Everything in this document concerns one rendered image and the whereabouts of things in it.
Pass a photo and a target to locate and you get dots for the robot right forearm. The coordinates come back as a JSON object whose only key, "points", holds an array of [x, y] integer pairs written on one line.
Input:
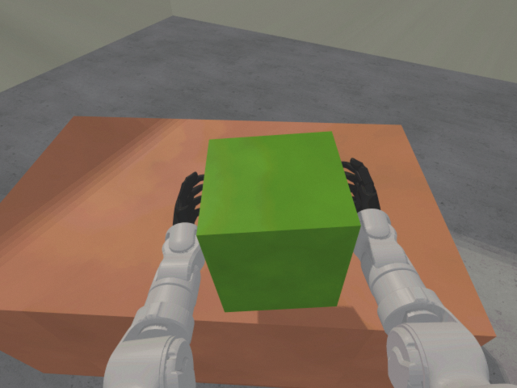
{"points": [[400, 294]]}

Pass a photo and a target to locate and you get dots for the robot left hand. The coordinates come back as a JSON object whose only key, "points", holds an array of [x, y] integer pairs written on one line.
{"points": [[184, 210]]}

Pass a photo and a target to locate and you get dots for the robot left upper arm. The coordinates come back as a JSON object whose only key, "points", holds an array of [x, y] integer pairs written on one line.
{"points": [[160, 362]]}

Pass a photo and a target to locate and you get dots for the carton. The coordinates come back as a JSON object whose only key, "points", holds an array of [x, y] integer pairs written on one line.
{"points": [[277, 223]]}

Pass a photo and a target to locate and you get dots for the pedestal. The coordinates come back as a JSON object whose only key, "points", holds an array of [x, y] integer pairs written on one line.
{"points": [[81, 238]]}

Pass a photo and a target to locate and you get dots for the robot left forearm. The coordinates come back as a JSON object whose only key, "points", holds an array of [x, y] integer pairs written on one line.
{"points": [[173, 293]]}

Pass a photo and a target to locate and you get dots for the robot right upper arm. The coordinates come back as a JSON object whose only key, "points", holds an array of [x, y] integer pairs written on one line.
{"points": [[436, 355]]}

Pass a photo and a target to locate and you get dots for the robot right hand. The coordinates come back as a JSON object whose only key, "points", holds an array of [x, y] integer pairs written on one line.
{"points": [[365, 196]]}

